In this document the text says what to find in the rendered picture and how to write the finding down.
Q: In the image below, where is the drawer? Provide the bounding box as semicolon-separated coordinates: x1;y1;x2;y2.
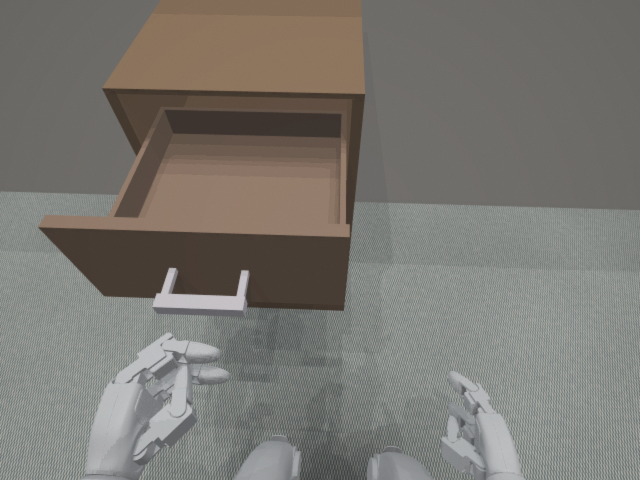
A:
38;107;350;305

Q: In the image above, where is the robot right shin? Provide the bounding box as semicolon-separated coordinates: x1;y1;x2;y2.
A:
380;446;402;455

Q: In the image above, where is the cabinet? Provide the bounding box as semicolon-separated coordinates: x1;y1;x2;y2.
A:
102;0;365;311

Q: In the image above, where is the left robot hand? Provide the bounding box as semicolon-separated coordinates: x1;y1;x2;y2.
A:
86;333;231;480

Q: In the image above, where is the right robot hand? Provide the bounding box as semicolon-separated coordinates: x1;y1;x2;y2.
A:
441;371;522;480

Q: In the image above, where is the right robot thigh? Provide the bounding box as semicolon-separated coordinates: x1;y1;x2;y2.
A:
367;452;434;480

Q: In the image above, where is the handle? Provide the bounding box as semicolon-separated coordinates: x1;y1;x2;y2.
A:
152;268;250;317

